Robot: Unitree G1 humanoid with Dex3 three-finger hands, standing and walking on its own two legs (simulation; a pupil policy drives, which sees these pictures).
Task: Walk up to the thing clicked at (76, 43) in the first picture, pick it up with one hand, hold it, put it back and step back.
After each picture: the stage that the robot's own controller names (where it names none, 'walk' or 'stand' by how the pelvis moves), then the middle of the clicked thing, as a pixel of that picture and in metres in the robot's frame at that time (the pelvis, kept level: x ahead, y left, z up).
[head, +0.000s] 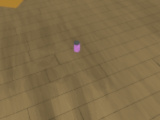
stand; (76, 46) +1.31 +0.07 -0.72
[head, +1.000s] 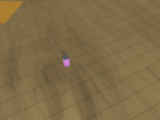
walk; (66, 60) +1.15 +0.25 -0.71
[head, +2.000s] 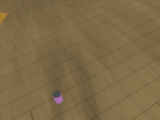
walk; (57, 96) +0.68 +0.30 -0.72
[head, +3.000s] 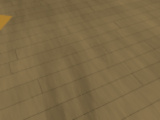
walk; out of the picture +0.44 +0.16 -0.71
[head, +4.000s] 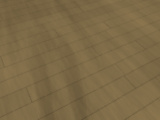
stand; out of the picture +0.35 +0.19 -0.71
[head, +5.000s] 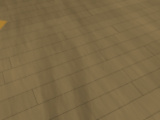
stand; out of the picture +0.33 +0.17 -0.72
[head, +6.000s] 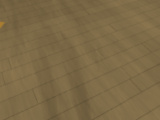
stand; out of the picture +0.34 +0.16 -0.73
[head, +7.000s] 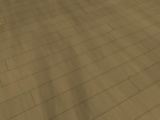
stand; out of the picture +0.32 +0.19 -0.73
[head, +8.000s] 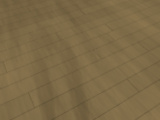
stand; out of the picture +0.31 +0.19 -0.73
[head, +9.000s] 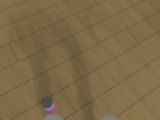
go down; (48, 103) +0.35 +0.18 -0.55
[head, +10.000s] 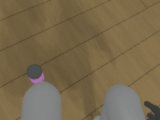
go down; (35, 74) +0.40 +0.22 -0.32
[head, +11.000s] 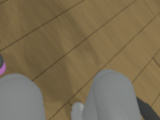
close in; out of the picture +0.38 +0.25 -0.25
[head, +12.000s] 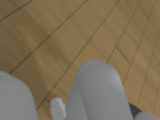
close; out of the picture +0.38 +0.27 -0.22
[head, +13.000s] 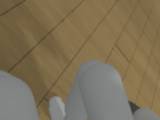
lift; out of the picture +0.37 +0.27 -0.22
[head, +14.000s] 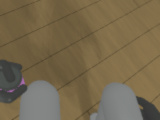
lift; (11, 82) +0.30 +0.24 -0.07
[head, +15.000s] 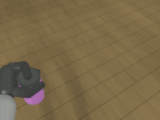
hold; (31, 86) +0.33 +0.17 +0.04
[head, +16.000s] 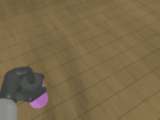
hold; (35, 91) +0.33 +0.17 +0.00
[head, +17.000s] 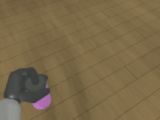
crouch; (38, 92) +0.33 +0.16 -0.01
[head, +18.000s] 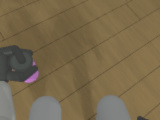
crouch; (25, 67) +0.39 +0.20 -0.09
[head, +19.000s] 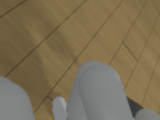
lower; out of the picture +0.38 +0.28 -0.22
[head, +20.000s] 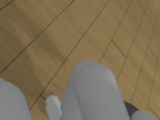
lower; out of the picture +0.39 +0.29 -0.22
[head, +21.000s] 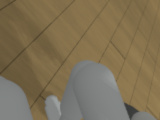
lower; out of the picture +0.38 +0.29 -0.22
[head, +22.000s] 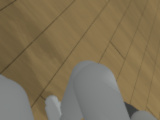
lower; out of the picture +0.38 +0.29 -0.22
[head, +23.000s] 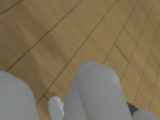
loosen; out of the picture +0.37 +0.28 -0.22
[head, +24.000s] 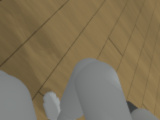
withdraw; out of the picture +0.37 +0.28 -0.22
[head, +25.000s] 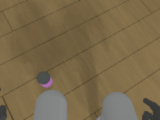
walk; (45, 79) +0.40 +0.21 -0.42
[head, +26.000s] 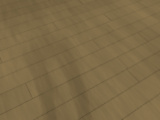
stand; out of the picture +0.33 +0.17 -0.66
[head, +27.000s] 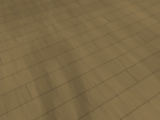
stand; out of the picture +0.34 +0.18 -0.67
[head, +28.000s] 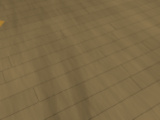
stand; out of the picture +0.35 +0.16 -0.71
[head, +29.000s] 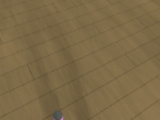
walk; (58, 117) +0.38 +0.12 -0.71
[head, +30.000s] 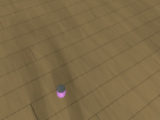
walk; (61, 91) +0.56 +0.12 -0.71
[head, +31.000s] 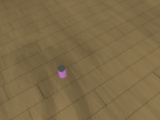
walk; (62, 71) +0.86 +0.24 -0.70
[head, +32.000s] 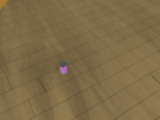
stand; (63, 67) +0.97 +0.19 -0.71
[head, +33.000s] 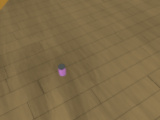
stand; (62, 70) +0.97 +0.20 -0.73
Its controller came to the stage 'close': yes
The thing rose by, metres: 0.70
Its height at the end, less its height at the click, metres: +0.00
